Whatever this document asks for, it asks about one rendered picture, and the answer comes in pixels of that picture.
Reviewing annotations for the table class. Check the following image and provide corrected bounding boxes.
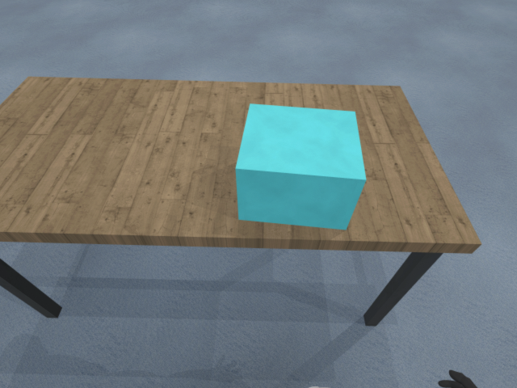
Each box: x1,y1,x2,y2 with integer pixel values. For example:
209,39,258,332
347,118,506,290
0,77,481,327

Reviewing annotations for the robot right hand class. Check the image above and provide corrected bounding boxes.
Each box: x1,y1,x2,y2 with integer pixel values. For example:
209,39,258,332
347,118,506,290
438,370,477,388

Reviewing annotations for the carton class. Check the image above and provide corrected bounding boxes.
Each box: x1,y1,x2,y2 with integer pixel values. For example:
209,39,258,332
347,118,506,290
235,103,366,230

